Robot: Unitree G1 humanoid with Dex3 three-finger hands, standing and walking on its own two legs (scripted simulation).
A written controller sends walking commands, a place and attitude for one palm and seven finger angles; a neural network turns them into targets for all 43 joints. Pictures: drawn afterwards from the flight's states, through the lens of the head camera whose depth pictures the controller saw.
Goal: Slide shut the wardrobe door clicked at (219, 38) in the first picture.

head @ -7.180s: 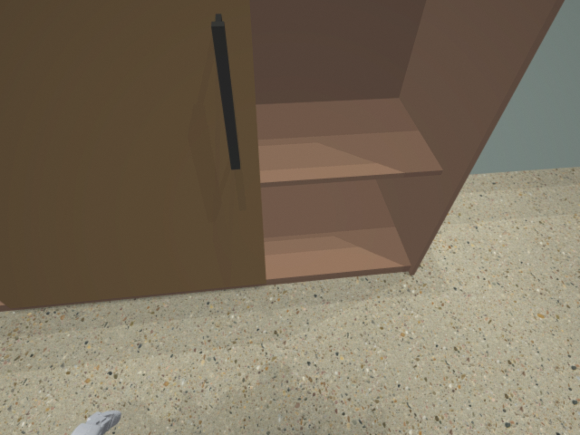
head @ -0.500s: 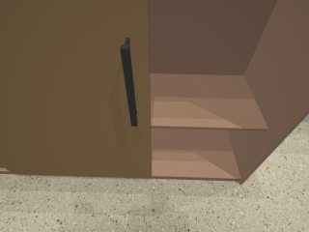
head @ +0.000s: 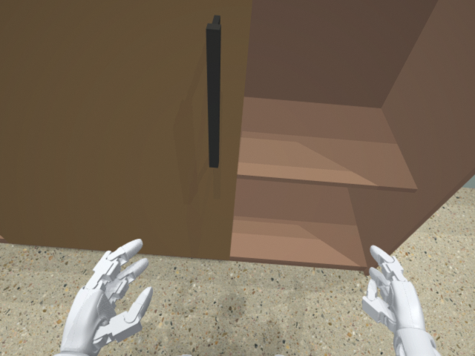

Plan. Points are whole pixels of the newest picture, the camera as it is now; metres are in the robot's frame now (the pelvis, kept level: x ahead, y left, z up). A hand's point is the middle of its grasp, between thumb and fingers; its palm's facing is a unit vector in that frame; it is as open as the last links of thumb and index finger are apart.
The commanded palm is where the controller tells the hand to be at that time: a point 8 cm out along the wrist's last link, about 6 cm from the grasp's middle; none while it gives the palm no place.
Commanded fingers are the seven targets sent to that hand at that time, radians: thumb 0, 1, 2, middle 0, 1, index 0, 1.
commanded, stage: raise the hand with hooked fingers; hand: left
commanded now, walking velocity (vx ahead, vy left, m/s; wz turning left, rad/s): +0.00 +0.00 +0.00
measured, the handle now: (215, 103) +0.55 +0.09 +0.13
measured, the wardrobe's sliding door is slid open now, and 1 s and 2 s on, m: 0.59 0.59 0.59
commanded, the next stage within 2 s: move the hooked fingers beside the handle in 1.66 s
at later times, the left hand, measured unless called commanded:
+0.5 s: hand (70, 265) +0.21 +0.25 +0.10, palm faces +0.13 -0.99 -0.08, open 11.7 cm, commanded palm +0.18 +0.29 +0.10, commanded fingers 0.00 -0.22 0.42 -0.28 -1.02 -0.28 -1.02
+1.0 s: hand (39, 211) +0.26 +0.29 +0.15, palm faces +0.06 -1.00 -0.06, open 13.9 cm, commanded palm +0.23 +0.34 +0.16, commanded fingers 0.00 -0.50 0.30 -0.30 -1.20 -0.30 -1.20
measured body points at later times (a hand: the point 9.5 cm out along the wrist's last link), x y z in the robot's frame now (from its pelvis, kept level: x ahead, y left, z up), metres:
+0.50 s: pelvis -0.01 +0.02 +0.01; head +0.01 +0.02 +0.46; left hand +0.20 +0.30 +0.10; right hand +0.13 -0.22 -0.07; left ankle +0.00 +0.12 -0.69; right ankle +0.03 -0.10 -0.69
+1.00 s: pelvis +0.01 +0.02 +0.04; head +0.01 +0.01 +0.49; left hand +0.25 +0.34 +0.16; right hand +0.20 -0.20 -0.03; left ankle +0.00 +0.12 -0.69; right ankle +0.03 -0.10 -0.69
